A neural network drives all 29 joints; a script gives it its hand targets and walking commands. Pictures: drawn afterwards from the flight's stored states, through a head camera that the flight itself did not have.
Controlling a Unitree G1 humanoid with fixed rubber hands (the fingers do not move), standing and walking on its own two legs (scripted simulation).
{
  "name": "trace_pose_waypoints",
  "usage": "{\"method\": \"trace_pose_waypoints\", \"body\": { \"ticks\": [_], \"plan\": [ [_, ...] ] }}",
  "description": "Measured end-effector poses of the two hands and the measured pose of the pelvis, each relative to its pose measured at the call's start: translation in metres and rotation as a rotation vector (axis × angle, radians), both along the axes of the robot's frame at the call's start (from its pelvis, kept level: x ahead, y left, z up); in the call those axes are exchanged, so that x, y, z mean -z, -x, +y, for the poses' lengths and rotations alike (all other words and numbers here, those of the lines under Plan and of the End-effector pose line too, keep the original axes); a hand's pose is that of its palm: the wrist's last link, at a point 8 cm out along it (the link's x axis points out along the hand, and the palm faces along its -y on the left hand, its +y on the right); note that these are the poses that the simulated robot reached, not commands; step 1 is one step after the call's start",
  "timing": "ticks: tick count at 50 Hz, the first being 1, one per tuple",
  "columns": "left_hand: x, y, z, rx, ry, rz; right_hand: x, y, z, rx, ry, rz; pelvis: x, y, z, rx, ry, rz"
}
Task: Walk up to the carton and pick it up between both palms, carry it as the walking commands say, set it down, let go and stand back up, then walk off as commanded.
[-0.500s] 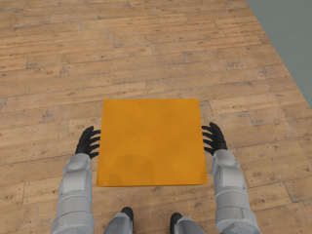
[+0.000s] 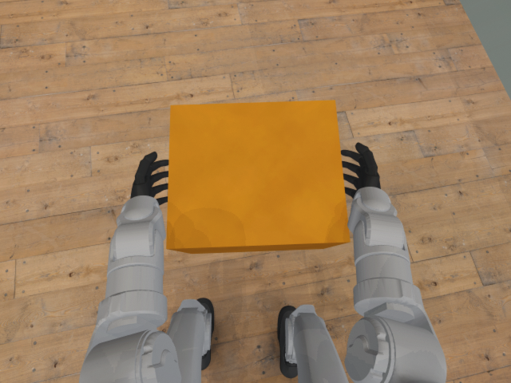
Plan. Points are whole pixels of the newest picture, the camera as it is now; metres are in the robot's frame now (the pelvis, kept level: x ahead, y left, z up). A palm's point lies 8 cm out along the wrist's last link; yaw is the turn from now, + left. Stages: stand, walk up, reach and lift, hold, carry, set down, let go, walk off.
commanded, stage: set down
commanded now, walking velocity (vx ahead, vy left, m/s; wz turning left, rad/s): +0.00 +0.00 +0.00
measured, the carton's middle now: (255, 185) +0.45 +0.01 -0.14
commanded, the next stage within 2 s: none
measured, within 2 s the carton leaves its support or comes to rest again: neither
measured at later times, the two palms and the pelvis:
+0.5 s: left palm (157, 197) +0.42 +0.19 -0.16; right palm (342, 190) +0.45 -0.16 -0.14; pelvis +0.00 -0.01 -0.08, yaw +1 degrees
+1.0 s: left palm (167, 198) +0.45 +0.19 -0.24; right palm (328, 194) +0.47 -0.16 -0.23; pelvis -0.03 +0.00 -0.15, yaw +1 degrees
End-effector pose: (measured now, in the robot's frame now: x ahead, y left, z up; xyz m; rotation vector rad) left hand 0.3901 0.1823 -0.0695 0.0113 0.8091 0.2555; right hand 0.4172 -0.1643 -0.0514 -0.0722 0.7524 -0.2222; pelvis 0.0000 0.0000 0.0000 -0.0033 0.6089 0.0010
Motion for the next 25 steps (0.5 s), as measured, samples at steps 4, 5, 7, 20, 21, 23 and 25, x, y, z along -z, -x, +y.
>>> {"method": "trace_pose_waypoints", "body": {
  "ticks": [4, 5, 7, 20, 21, 23, 25],
  "plan": [
    [0.013, -0.006, 0.002, -0.004, -0.004, -0.003, 0.015, -0.007, 0.002, -0.006, -0.002, -0.003, 0.014, 0.001, -0.001, 0.003, -0.002, 0.040],
    [0.017, -0.007, 0.002, -0.004, -0.006, -0.004, 0.018, -0.009, 0.002, -0.007, -0.002, -0.004, 0.018, 0.001, -0.002, 0.003, -0.002, 0.050],
    [0.024, -0.011, 0.004, -0.002, -0.009, -0.006, 0.026, -0.013, 0.004, -0.008, -0.002, -0.006, 0.026, 0.001, -0.003, 0.003, -0.003, 0.069],
    [0.073, -0.027, 0.004, 0.010, -0.021, 0.005, 0.076, -0.027, 0.004, -0.016, 0.008, 0.004, 0.063, -0.004, -0.008, -0.006, -0.002, 0.171],
    [0.075, -0.028, 0.004, 0.011, -0.022, 0.004, 0.079, -0.028, 0.004, -0.016, 0.008, 0.004, 0.066, -0.004, -0.008, -0.006, -0.002, 0.176],
    [0.081, -0.031, 0.005, 0.014, -0.025, 0.002, 0.085, -0.030, 0.005, -0.017, 0.007, 0.002, 0.070, -0.004, -0.008, -0.006, -0.002, 0.185],
    [0.086, -0.033, 0.006, 0.018, -0.029, 0.000, 0.091, -0.032, 0.006, -0.017, 0.006, -0.001, 0.075, -0.003, -0.008, -0.007, -0.002, 0.194]
  ]
}}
